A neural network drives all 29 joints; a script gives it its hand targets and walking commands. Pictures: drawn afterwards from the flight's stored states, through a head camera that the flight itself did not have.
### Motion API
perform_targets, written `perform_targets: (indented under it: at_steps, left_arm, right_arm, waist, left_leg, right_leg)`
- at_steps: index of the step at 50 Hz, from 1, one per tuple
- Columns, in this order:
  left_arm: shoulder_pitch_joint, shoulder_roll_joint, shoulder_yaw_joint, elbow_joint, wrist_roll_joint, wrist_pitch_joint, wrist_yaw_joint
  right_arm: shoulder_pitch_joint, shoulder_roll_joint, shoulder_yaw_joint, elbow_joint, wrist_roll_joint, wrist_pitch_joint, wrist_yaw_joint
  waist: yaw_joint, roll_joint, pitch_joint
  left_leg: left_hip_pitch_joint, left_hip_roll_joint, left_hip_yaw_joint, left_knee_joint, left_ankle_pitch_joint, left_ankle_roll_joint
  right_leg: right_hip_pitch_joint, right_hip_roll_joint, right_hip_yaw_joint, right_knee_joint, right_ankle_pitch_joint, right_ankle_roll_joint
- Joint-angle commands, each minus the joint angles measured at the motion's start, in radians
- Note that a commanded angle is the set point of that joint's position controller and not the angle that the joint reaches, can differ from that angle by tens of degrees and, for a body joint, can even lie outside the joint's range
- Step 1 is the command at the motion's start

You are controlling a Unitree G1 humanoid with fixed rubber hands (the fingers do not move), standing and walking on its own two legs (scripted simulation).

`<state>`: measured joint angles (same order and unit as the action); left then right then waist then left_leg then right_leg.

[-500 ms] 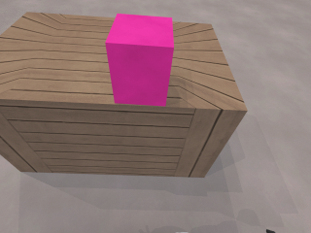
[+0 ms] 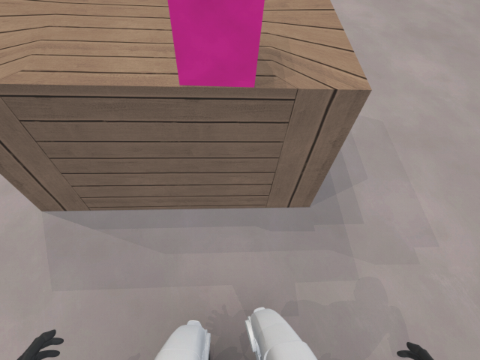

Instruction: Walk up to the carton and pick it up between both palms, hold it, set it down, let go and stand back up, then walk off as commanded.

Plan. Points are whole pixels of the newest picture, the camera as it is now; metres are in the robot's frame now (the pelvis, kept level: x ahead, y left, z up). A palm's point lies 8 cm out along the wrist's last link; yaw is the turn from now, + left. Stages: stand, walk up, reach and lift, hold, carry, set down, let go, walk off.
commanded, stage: walk off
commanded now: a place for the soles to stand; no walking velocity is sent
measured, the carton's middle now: (217, 18) +0.87 +0.05 +0.08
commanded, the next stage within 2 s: none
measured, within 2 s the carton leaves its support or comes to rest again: neither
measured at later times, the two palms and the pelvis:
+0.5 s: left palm out of the picture -0.03 +0.34 -0.07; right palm out of the picture -0.09 -0.31 -0.10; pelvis -0.18 +0.03 -0.01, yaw +1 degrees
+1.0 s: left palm out of the picture -0.26 +0.35 -0.10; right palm out of the picture -0.24 -0.29 -0.08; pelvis -0.31 +0.04 +0.00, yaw -1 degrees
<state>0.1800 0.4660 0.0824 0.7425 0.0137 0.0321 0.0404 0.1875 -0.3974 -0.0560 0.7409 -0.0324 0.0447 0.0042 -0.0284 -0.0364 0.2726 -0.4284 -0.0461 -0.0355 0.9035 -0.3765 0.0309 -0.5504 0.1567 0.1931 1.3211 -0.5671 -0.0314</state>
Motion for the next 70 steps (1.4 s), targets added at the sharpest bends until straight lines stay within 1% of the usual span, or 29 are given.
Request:
perform_targets:
  at_steps: [1, 6, 7, 8, 9, 11, 13, 15, 23, 26, 27, 28, 29, 30, 32, 38, 40, 42, 44, 45, 48, 50, 53, 54, 56, 57, 60, 65, 70]
  left_arm:
    - [0.096, 0.177, 0.051, -0.065, 0.004, -0.019, -0.005]
    - [0.177, 0.144, 0.050, -0.033, 0.008, -0.027, -0.010]
    - [0.158, 0.177, 0.067, -0.044, 0.018, -0.033, -0.008]
    - [0.139, 0.277, 0.084, -0.056, 0.028, -0.034, -0.012]
    - [0.102, 0.349, 0.114, -0.057, 0.043, -0.028, -0.012]
    - [-0.011, 0.242, 0.069, -0.107, 0.026, -0.036, -0.004]
    - [-0.125, 0.201, 0.055, -0.134, 0.018, -0.039, -0.008]
    - [-0.036, 0.170, 0.062, -0.125, 0.021, -0.042, -0.011]
    - [0.005, 0.216, 0.066, -0.118, 0.027, 0.009, -0.031]
    - [-0.036, 0.173, 0.040, -0.132, 0.000, 0.028, -0.035]
    - [-0.112, 0.142, 0.049, -0.160, -0.003, 0.019, -0.032]
    - [-0.158, 0.196, 0.064, -0.158, 0.017, 0.017, -0.015]
    - [-0.107, 0.218, 0.076, -0.153, 0.023, 0.018, -0.020]
    - [-0.045, 0.209, 0.069, -0.103, 0.010, 0.009, -0.019]
    - [0.005, 0.188, 0.066, -0.126, 0.004, 0.007, -0.025]
    - [0.014, 0.188, 0.059, -0.072, 0.020, -0.017, -0.054]
    - [0.046, 0.150, 0.048, -0.048, 0.024, -0.038, -0.064]
    - [0.239, 0.141, 0.063, 0.033, 0.023, -0.048, -0.066]
    - [0.197, 0.286, 0.080, 0.044, 0.028, -0.049, -0.055]
    - [0.077, 0.341, 0.089, 0.022, 0.038, -0.050, -0.050]
    - [0.018, 0.162, 0.023, 0.015, 0.020, -0.090, -0.041]
    - [-0.034, 0.185, 0.027, 0.012, 0.014, -0.073, -0.050]
    - [0.003, 0.214, 0.038, 0.010, 0.016, -0.067, -0.056]
    - [0.001, 0.162, 0.018, 0.017, 0.001, -0.066, -0.050]
    - [-0.046, 0.144, 0.029, 0.031, 0.012, -0.059, -0.054]
    - [-0.012, 0.161, 0.032, 0.036, 0.018, -0.063, -0.051]
    - [0.144, 0.134, 0.033, 0.120, 0.006, -0.066, -0.068]
    - [0.181, 0.128, 0.047, 0.138, 0.011, -0.063, -0.076]
    - [0.087, 0.200, 0.055, 0.087, 0.016, -0.071, -0.056]
  right_arm:
    - [0.005, -0.242, -0.083, -0.089, 0.000, -0.020, -0.020]
    - [0.017, -0.255, -0.086, -0.072, 0.019, -0.004, -0.018]
    - [0.063, -0.225, -0.075, -0.069, 0.023, -0.004, -0.025]
    - [-0.057, -0.210, -0.069, -0.091, 0.026, -0.010, -0.023]
    - [-0.062, -0.252, -0.079, -0.076, 0.017, -0.011, -0.046]
    - [0.000, -0.265, -0.086, -0.047, 0.032, -0.010, -0.045]
    - [0.080, -0.271, -0.087, -0.027, 0.016, -0.024, -0.040]
    - [0.096, -0.247, -0.079, -0.042, 0.020, -0.023, -0.042]
    - [0.132, -0.216, -0.055, -0.012, 0.057, -0.029, -0.028]
    - [0.241, -0.237, -0.080, 0.050, 0.023, -0.048, -0.030]
    - [0.225, -0.355, -0.099, 0.023, 0.005, -0.053, -0.029]
    - [0.128, -0.430, -0.126, -0.014, 0.007, -0.051, -0.035]
    - [0.094, -0.408, -0.117, -0.037, -0.003, -0.067, -0.044]
    - [0.022, -0.344, -0.100, -0.060, 0.001, -0.068, -0.037]
    - [0.024, -0.282, -0.084, -0.060, 0.002, -0.070, -0.047]
    - [0.075, -0.273, -0.088, -0.027, -0.014, -0.075, -0.039]
    - [0.038, -0.271, -0.081, -0.019, -0.018, -0.074, -0.025]
    - [-0.002, -0.238, -0.068, -0.036, -0.009, -0.061, -0.026]
    - [-0.084, -0.220, -0.051, -0.007, 0.002, -0.065, -0.034]
    - [-0.047, -0.272, -0.083, 0.034, 0.000, -0.078, -0.036]
    - [-0.001, -0.221, -0.050, 0.072, 0.028, -0.103, -0.030]
    - [0.064, -0.244, -0.052, 0.109, 0.024, -0.108, -0.029]
    - [0.083, -0.229, -0.050, 0.118, 0.011, -0.120, -0.017]
    - [0.111, -0.235, -0.051, 0.120, 0.014, -0.128, -0.014]
    - [0.158, -0.335, -0.070, 0.131, 0.015, -0.130, -0.022]
    - [0.097, -0.354, -0.073, 0.134, 0.001, -0.133, -0.018]
    - [-0.018, -0.296, -0.057, 0.121, 0.007, -0.140, -0.018]
    - [-0.007, -0.247, -0.039, 0.120, 0.014, -0.100, -0.008]
    - [-0.014, -0.236, -0.041, 0.136, 0.026, -0.103, -0.008]
  waist:
    - [-0.024, 0.274, -0.279]
    - [0.043, 0.287, -0.344]
    - [0.040, 0.093, -0.363]
    - [0.115, -0.227, -0.270]
    - [0.125, -0.213, -0.166]
    - [0.036, 0.020, -0.171]
    - [-0.003, -0.069, -0.157]
    - [0.027, -0.097, -0.204]
    - [0.088, -0.313, -0.260]
    - [-0.005, -0.101, -0.316]
    - [-0.051, 0.283, -0.284]
    - [-0.068, 0.296, -0.237]
    - [-0.028, 0.172, -0.260]
    - [0.005, 0.162, -0.269]
    - [0.017, 0.140, -0.246]
    - [-0.050, 0.260, -0.277]
    - [-0.018, 0.379, -0.213]
    - [0.070, 0.212, -0.244]
    - [0.111, -0.141, -0.157]
    - [0.081, -0.138, -0.060]
    - [0.013, 0.000, -0.124]
    - [0.009, -0.164, -0.178]
    - [0.002, -0.211, -0.073]
    - [-0.027, -0.081, -0.105]
    - [-0.053, 0.078, -0.144]
    - [-0.028, 0.134, -0.103]
    - [0.042, 0.147, -0.108]
    - [0.051, 0.141, -0.130]
    - [0.063, -0.057, -0.086]
  left_leg:
    - [0.181, 0.278, -0.366, -0.373, 0.226, 0.222]
    - [0.145, 0.229, -0.296, -0.220, 0.376, 0.131]
    - [0.005, 0.165, -0.239, -0.120, 0.294, 0.076]
    - [-0.244, -0.082, -0.068, 0.125, -0.062, 0.003]
    - [-0.175, -0.064, -0.153, 0.343, -0.288, -0.019]
    - [-0.123, -0.071, -0.254, 0.481, -0.176, -0.005]
    - [-0.195, -0.075, -0.192, 0.510, -0.096, -0.003]
    - [-0.238, -0.057, -0.176, 0.517, -0.123, -0.024]
    - [-0.002, -0.004, 0.021, -0.067, -0.253, -0.017]
    - [0.237, 0.002, -0.010, -0.437, -0.111, 0.031]
    - [0.176, 0.294, -0.464, -0.485, 0.006, 0.152]
    - [0.014, 0.471, -0.675, -0.502, 0.134, 0.322]
    - [0.024, 0.460, -0.680, -0.437, 0.171, 0.340]
    - [0.079, 0.382, -0.475, -0.383, 0.246, 0.283]
    - [0.190, 0.348, -0.424, -0.332, 0.320, 0.247]
    - [0.247, 0.322, -0.471, -0.395, -0.138, 0.231]
    - [0.123, 0.268, -0.347, -0.348, -0.176, 0.207]
    - [-0.123, 0.214, -0.258, -0.254, -0.283, 0.138]
    - [-0.230, -0.008, -0.020, 0.092, -0.292, 0.014]
    - [-0.199, 0.015, -0.094, 0.213, -0.274, -0.011]
    - [-0.116, 0.080, -0.109, 0.088, -0.082, 0.002]
    - [0.039, 0.068, -0.028, 0.008, -0.073, 0.007]
    - [0.127, 0.036, 0.001, -0.217, -0.101, 0.028]
    - [0.240, 0.046, -0.050, -0.295, -0.123, 0.044]
    - [0.196, 0.316, -0.648, -0.615, -0.683, 0.200]
    - [0.079, 0.389, -0.766, -0.686, -0.704, 0.245]
    - [0.085, 0.315, -0.476, -0.612, -0.375, 0.177]
    - [-0.085, 0.165, -0.219, -0.566, -0.428, 0.063]
    - [-0.099, 0.002, 0.009, -0.075, -0.131, -0.010]
  right_leg:
    - [0.054, -0.047, -0.056, -0.155, -0.055, 0.025]
    - [0.325, -0.111, -0.115, -0.823, 0.128, -0.027]
    - [0.437, -0.188, 0.072, -0.900, 0.133, -0.046]
    - [0.332, -0.473, 0.467, -0.954, 0.241, -0.202]
    - [0.088, -0.639, 0.622, -0.995, 0.328, -0.340]
    - [0.080, -0.484, 0.362, -0.925, 0.332, -0.202]
    - [0.172, -0.417, 0.292, -0.878, 0.236, -0.210]
    - [0.308, -0.420, 0.291, -0.804, 0.479, -0.246]
    - [0.302, -0.330, 0.174, -0.811, 0.358, -0.182]
    - [0.110, -0.258, 0.101, -0.616, 0.238, -0.055]
    - [-0.097, -0.031, -0.026, -0.314, 0.067, 0.026]
    - [-0.053, -0.043, -0.031, -0.088, -0.080, 0.001]
    - [-0.033, -0.076, 0.057, 0.005, -0.058, 0.001]
    - [-0.033, -0.049, 0.064, 0.044, -0.007, -0.010]
    - [-0.120, -0.025, 0.043, 0.031, 0.014, 0.010]
    - [-0.038, -0.117, -0.019, -0.262, -0.072, 0.026]
    - [0.084, -0.146, -0.101, -0.527, -0.098, 0.007]
    - [0.451, -0.093, -0.124, -0.804, -0.029, -0.039]
    - [0.173, -0.474, 0.540, -1.084, -0.542, -0.218]
    - [0.022, -0.572, 0.654, -1.148, -0.593, -0.271]
    - [0.178, -0.388, 0.306, -0.941, 0.014, -0.152]
    - [0.114, -0.355, 0.226, -0.930, -0.103, -0.174]
    - [0.008, -0.344, 0.226, -0.907, -0.257, -0.170]
    - [-0.053, -0.294, 0.114, -0.831, -0.133, -0.116]
    - [-0.132, -0.114, -0.116, -0.506, -0.073, -0.016]
    - [-0.065, -0.161, -0.104, -0.375, -0.023, 0.000]
    - [0.068, -0.205, -0.139, -0.497, 0.091, 0.003]
    - [0.307, -0.145, -0.108, -0.755, 0.028, -0.030]
    - [0.210, -0.416, 0.315, -1.098, -0.350, -0.166]
